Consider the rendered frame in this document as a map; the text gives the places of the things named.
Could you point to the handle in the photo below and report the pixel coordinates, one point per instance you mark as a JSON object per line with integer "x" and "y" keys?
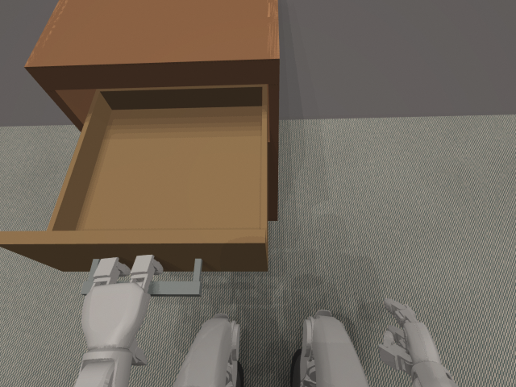
{"x": 160, "y": 288}

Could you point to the robot left shin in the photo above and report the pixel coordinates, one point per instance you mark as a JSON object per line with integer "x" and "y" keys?
{"x": 231, "y": 368}

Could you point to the robot right forearm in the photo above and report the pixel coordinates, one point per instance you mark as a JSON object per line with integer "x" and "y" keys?
{"x": 431, "y": 374}

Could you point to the cabinet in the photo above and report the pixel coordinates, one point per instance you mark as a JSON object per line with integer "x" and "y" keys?
{"x": 112, "y": 44}

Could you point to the left robot hand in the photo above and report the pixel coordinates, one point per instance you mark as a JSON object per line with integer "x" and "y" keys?
{"x": 113, "y": 313}

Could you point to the robot left forearm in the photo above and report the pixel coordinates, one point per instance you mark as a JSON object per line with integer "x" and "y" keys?
{"x": 105, "y": 367}

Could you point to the robot shin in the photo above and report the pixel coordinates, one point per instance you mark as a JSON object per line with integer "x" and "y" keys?
{"x": 307, "y": 369}
{"x": 231, "y": 368}

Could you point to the drawer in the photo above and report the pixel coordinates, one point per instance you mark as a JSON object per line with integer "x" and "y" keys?
{"x": 180, "y": 173}

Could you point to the right robot hand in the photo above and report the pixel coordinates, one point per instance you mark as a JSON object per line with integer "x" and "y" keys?
{"x": 415, "y": 341}

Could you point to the robot right shin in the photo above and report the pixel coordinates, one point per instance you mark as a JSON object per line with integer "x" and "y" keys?
{"x": 307, "y": 369}

